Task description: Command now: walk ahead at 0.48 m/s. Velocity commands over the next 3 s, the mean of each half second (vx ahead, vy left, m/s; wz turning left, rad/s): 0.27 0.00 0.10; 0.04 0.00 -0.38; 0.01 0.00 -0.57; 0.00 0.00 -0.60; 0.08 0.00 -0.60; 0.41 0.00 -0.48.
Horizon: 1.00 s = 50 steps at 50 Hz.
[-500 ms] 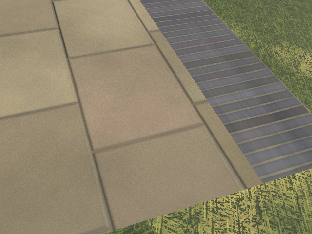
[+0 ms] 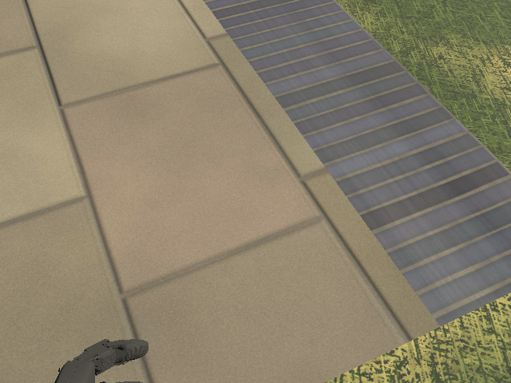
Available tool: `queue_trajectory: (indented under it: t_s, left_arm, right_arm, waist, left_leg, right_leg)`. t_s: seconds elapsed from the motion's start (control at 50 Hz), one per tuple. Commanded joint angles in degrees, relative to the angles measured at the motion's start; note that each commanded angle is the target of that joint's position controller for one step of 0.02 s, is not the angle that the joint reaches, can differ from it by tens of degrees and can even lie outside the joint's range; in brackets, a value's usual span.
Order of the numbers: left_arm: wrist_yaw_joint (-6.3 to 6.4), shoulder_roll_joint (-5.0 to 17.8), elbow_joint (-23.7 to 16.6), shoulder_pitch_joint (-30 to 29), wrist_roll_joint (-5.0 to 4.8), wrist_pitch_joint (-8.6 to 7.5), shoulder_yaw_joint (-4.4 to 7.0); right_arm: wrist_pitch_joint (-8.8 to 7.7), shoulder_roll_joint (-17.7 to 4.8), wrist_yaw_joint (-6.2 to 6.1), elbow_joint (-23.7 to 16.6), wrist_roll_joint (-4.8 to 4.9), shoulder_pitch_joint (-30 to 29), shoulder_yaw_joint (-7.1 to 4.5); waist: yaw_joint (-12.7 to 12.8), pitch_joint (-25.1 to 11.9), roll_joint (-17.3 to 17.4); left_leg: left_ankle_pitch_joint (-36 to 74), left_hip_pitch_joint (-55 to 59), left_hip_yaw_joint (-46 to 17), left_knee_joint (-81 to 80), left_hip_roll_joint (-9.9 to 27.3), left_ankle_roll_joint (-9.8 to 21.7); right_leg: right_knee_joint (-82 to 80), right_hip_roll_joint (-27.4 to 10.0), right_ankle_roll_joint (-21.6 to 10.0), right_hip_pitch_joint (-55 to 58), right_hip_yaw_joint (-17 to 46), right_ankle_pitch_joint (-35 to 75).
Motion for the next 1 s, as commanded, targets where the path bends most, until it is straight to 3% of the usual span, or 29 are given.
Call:
queue_trajectory:
  t_s: [0.02, 0.04, 0.06, 0.08, 0.1, 0.12, 0.16, 0.2, 0.24, 0.3, 0.36, 0.4, 0.46, 0.48, 0.5, 0.52, 0.54, 0.56, 0.58, 0.62, 0.7, 0.8, 0.86, 0.88, 0.9, 0.92, 0.94, 0.96, 1.0]
  left_arm:
    - [0.98, 13.2, 3.0, 22.4, 0.28, -0.37, 4.82]
    - [1.34, 18.6, 4.6, 31.0, 1.79, -0.04, 5.93]
    - [1.43, 14.1, 5.6, 31.2, 1.79, 0.28, 4.4]
    - [1.37, 10.9, 4.7, 24.5, 1.01, 0.08, 3.43]
    - [1.28, 8.3, 3.0, 17.6, 0.97, -0.25, 2.47]
    - [0.86, 6.1, 2.5, 13.6, 1.59, -0.69, 1.71]
    - [0.42, 4.1, 3.7, 12.6, 2.57, -1.13, 0.97]
    - [1.07, 5.6, 5.0, 13.3, 3.06, -1.39, 1.07]
    - [2.31, 7.5, 5.6, 13.6, 3.58, -1.37, 1.3]
    - [3.89, 9.4, 5.2, 13.6, 3.05, -0.49, 1.59]
    - [4.97, 11.3, 5.5, 15.6, 2.1, 0.78, 2.1]
    - [4.93, 10.4, 6.7, 17.9, 1.34, 1.64, 1.93]
    - [4.19, 9.1, 7.4, 17.5, 0.38, 2.41, 1.37]
    - [3.87, 8.1, 7.5, 20.4, 1.39, 2.13, 0.95]
    - [3.27, 4.4, 7.9, 25.9, 2.76, 1.52, -0.18]
    - [3.44, 4.0, 7.4, 25.1, 1.82, 2.18, -0.58]
    - [3.64, 8.8, 5.7, 19.7, 0.29, 3.16, 0.81]
    - [4.09, 10.2, 4.3, 16.5, -0.43, 4.18, 1.58]
    - [4.66, 10.1, 4.4, 16.0, -0.31, 5.23, 2.06]
    - [5.45, 9.1, 4.7, 17.8, 0.16, 7.25, 2.72]
    - [5.64, 6.5, 3.1, 18.3, 0.65, 8.35, 2.88]
    - [4.23, 7.6, 0.1, 16.6, 0.92, 8.37, 3.11]
    - [3.48, 8.3, 1.0, 22.1, 1.46, 8.65, 3.88]
    - [3.47, 9.8, 1.1, 23.5, 1.86, 8.63, 4.51]
    - [4.39, 16.3, -0.5, 23.4, 2.03, 8.51, 5.86]
    - [3.84, 18.7, -2.3, 23.4, 3.89, 7.13, 5.62]
    - [3.58, 17.7, -2.9, 21.2, 4.41, 5.56, 5.5]
    - [3.85, 16.6, -3.8, 17.9, 3.11, 4.57, 5.41]
    - [4.43, 12.7, -5.2, 14.2, 1.05, 4.49, 4.36]
  right_arm:
    - [0.1, -9.4, 0.03, -3.9, -0.49, -3.2, -1.33]
    - [-1.14, -1.0, 1.13, -5.0, -0.26, 3.9, 1.01]
    - [-3.17, -2.5, 1.61, -3.9, 1.2, 2.0, 0.79]
    - [-4.02, -7.0, 1.58, -6.6, 2.8, -4.9, -0.58]
    - [-4.23, -8.3, 0.98, -7.8, 2.8, -9.3, -0.79]
    - [-3.73, -8.4, 0.2, -7.8, 1.78, -10.8, -1.48]
    - [-1.73, -5.5, -0.6, -7.3, 0.96, -6.9, -1.79]
    - [-0.29, -3.3, -0.87, -7.2, 1.23, -5.7, -1.54]
    - [0.32, -4.1, -0.95, -9.3, 0.86, -9.5, -1.64]
    - [0.48, -4.1, -0.01, -11.8, 0.23, -16.2, -1.11]
    - [1.08, -5.6, 1.06, -14.5, 0.3, -21.1, -1.23]
    - [1.37, -5.6, 1.38, -15.7, -0.25, -23.1, -1.19]
    - [0.85, -6.8, 1.32, -13.5, -1.12, -18.0, -1.89]
    - [0.51, -11.9, 0.69, -12.5, -1.65, -14.7, -3.24]
    - [0.78, -14.1, -0.01, -12.6, -2.52, -12.7, -3.23]
    - [1.19, -10.8, -0.09, -12.6, -2.11, -11.6, -2.37]
    - [1.33, -10.3, -0.04, -13.4, -1.53, -13.1, -2.14]
    - [1.59, -12.2, -0.52, -14.2, -1.13, -16.0, -2.65]
    - [1.77, -12.3, -1.03, -15.1, -1.07, -19.1, -2.62]
    - [2.34, -11.0, -1.65, -15.9, -1.48, -24.1, -2.36]
    - [3.02, -10.3, -2.76, -15.3, -1.85, -25.5, -2.54]
    - [3.7, -12.6, -3.27, -14.8, -0.86, -26.2, -3.22]
    - [4.49, -12.5, -3.02, -14.2, 0.82, -27.4, -3.31]
    - [5.0, -10.7, -2.71, -13.0, 1.02, -25.0, -3.1]
    - [5.35, -7.0, -2.05, -14.0, -0.67, -24.0, -2.35]
    - [4.91, -7.8, -2.35, -17.9, -0.98, -31.4, -2.61]
    - [4.85, -9.4, -2.54, -18.4, -0.35, -33.0, -3.12]
    - [4.76, -10.7, -2.73, -17.6, -0.04, -31.2, -3.68]
    - [4.77, -11.8, -3.39, -15.6, -1.01, -28.5, -4.38]
  waist:
    - [15.7, -13.4, 8.3]
    - [12.2, -25.1, -7.6]
    - [12.9, -28.5, -9.7]
    - [11.8, -17.5, -8.6]
    - [9.5, -10.6, -3.2]
    - [6.9, -6.6, 0.7]
    - [3.0, -4.9, -1.4]
    - [1.4, -3.4, -3.0]
    - [1.1, -2.6, -3.4]
    - [2.9, -3.9, -3.6]
    - [4.9, -4.4, -3.1]
    - [5.6, -4.1, -2.6]
    - [2.2, -5.2, -0.7]
    - [2.4, -8.7, 3.3]
    - [5.1, -14.9, 11.2]
    - [2.9, -19.7, 15.8]
    - [1.9, -18.3, 11.7]
    - [2.3, -15.0, 9.4]
    - [3.3, -12.3, 6.9]
    - [5.8, -8.3, 7.1]
    - [6.1, -7.0, 8.6]
    - [5.3, -8.8, 9.3]
    - [8.2, -8.4, 7.7]
    - [8.4, -6.1, 2.3]
    - [5.9, -3.5, -15.5]
    - [8.2, -3.6, -15.1]
    - [7.2, -3.2, -9.5]
    - [5.3, -2.6, -7.7]
    - [4.0, -3.5, -6.0]
  left_leg:
    - [58.4, -18.3, -1.5, 32.8, 10.2, 4.4]
    - [19.6, -42.7, -2.0, 58.5, -0.9, 0.2]
    - [-5.0, -49.2, -11.9, 68.2, -3.8, 1.5]
    - [-2.6, -54.8, -10.7, 70.6, 0.2, 2.7]
    - [2.7, -52.9, -8.5, 68.2, 3.3, 2.8]
    - [5.3, -49.0, -7.1, 64.9, 5.2, 2.4]
    - [6.3, -40.6, -7.0, 59.8, 6.9, 2.1]
    - [7.7, -39.3, -6.2, 55.2, 6.4, 1.4]
    - [13.0, -41.3, -6.4, 47.2, 6.2, 0.4]
    - [23.9, -38.6, -3.9, 33.4, 5.0, 0.2]
    - [26.4, -39.5, -3.0, 27.3, 4.2, 0.2]
    - [22.9, -38.6, -3.6, 23.7, 3.6, 1.2]
    - [28.8, -28.4, -1.9, 10.9, 0.9, 3.7]
    - [52.5, -18.7, -6.2, 11.6, 5.5, 5.4]
    - [72.8, -3.7, -15.9, 16.6, 16.8, 12.3]
    - [69.4, -2.6, -23.3, 14.6, 23.1, 18.8]
    - [58.6, -6.2, -22.6, 11.7, 21.6, 18.3]
    - [49.1, -9.3, -20.2, 9.7, 20.5, 16.6]
    - [39.6, -14.0, -18.1, 7.4, 19.7, 15.3]
    - [25.9, -24.5, -12.9, 3.1, 17.3, 13.4]
    - [19.9, -28.4, -5.6, 0.9, 15.9, 13.3]
    - [18.9, -25.1, -3.5, 2.2, 18.5, 12.1]
    - [13.7, -27.6, 0.3, 8.5, 16.7, 7.2]
    - [8.4, -32.4, 3.9, 17.0, 13.3, 3.0]
    - [-6.9, -47.8, 10.0, 36.7, 5.0, -3.3]
    - [-13.7, -53.0, -0.5, 46.8, -0.9, -3.7]
    - [-8.8, -53.7, -4.6, 51.4, 0.0, -2.5]
    - [-2.5, -54.1, -5.8, 51.6, 0.8, -1.7]
    - [3.8, -52.5, -6.4, 51.4, 1.5, -1.9]
  right_leg:
    - [2.9, -3.2, -5.8, 37.8, 5.3, -1.5]
    - [-1.0, -20.5, -16.2, 61.7, 35.3, -13.0]
    - [-11.5, -22.8, -16.4, 61.6, 49.4, -16.9]
    - [-12.6, -20.0, -12.5, 53.0, 39.0, -15.6]
    - [-13.6, -18.3, -10.5, 40.9, 29.4, -4.3]
    - [-14.4, -16.1, -9.2, 30.8, 22.2, 7.3]
    - [-15.9, -12.6, -7.6, 20.4, 13.3, 19.0]
    - [-17.3, -12.0, -7.9, 16.1, 8.0, 26.9]
    - [-17.9, -11.6, -7.6, 15.6, 4.0, 30.3]
    - [-17.5, -9.9, -5.9, 17.2, -1.1, 28.5]
    - [-15.9, -12.0, -5.7, 23.3, -1.2, 25.2]
    - [-13.1, -13.2, -5.2, 25.9, 0.9, 23.7]
    - [-3.8, -10.3, -1.6, 26.4, 2.4, 19.8]
    - [3.0, -6.1, 1.6, 22.8, 1.0, 12.5]
    - [13.8, -1.0, 5.1, 11.4, -0.3, -14.3]
    - [23.8, 1.5, 7.4, 6.9, 3.5, -37.6]
    - [31.3, 0.7, 7.8, 4.0, 6.4, -41.0]
    - [36.2, -0.1, 7.8, 0.1, 6.4, -38.7]
    - [37.9, -1.5, 8.1, -1.0, 6.7, -35.4]
    - [37.4, -2.6, 8.7, 3.0, 6.0, -29.1]
    - [29.8, -2.8, 8.6, 6.2, 2.9, -23.7]
    - [17.6, -2.7, 6.9, 11.4, 0.3, -20.6]
    - [3.7, 0.0, 3.4, 20.4, -2.3, -13.1]
    - [-4.0, -1.6, 0.5, 23.8, 3.3, -9.3]
    - [-10.0, -16.9, -6.2, 28.5, 25.7, 4.5]
    - [-13.9, -22.1, -14.6, 22.8, 35.9, 5.0]
    - [-14.8, -19.4, -13.1, 21.9, 32.1, -0.2]
    - [-14.2, -16.3, -9.2, 22.0, 27.3, -2.5]
    - [-12.7, -13.0, -5.2, 22.1, 22.6, -1.7]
